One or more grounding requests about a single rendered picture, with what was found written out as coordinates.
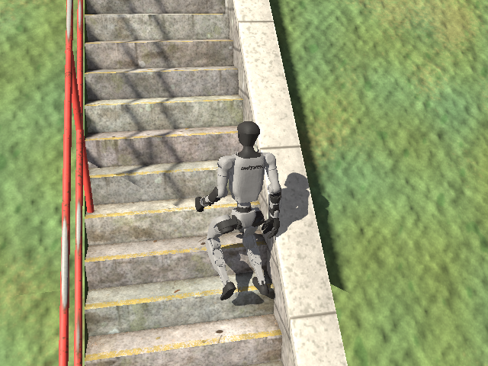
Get left robot upper arm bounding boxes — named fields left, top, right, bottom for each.
left=217, top=156, right=236, bottom=198

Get left robot hand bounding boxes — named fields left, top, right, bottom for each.
left=195, top=197, right=211, bottom=212

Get right robot upper arm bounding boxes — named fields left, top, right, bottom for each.
left=261, top=152, right=281, bottom=194

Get robot left thigh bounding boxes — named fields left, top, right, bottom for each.
left=207, top=214, right=238, bottom=250

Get robot torso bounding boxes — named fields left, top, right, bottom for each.
left=229, top=149, right=265, bottom=230

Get robot right forearm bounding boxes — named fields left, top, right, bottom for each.
left=269, top=192, right=281, bottom=218

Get robot left forearm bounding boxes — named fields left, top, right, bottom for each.
left=200, top=187, right=220, bottom=207

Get right robot hand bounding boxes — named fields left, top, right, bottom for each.
left=262, top=217, right=280, bottom=239

